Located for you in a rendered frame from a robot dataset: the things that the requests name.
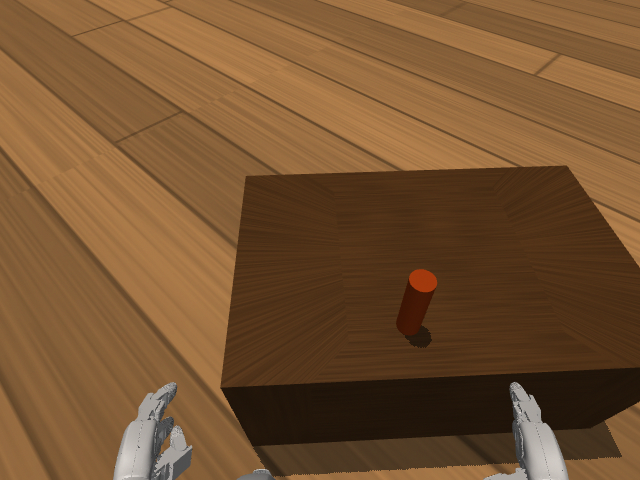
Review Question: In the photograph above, can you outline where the right robot hand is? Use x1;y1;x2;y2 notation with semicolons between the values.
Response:
483;382;569;480

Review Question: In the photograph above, can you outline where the left robot hand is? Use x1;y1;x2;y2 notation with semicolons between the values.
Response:
113;382;192;480

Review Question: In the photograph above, can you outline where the can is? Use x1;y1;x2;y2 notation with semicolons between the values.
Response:
396;269;437;336

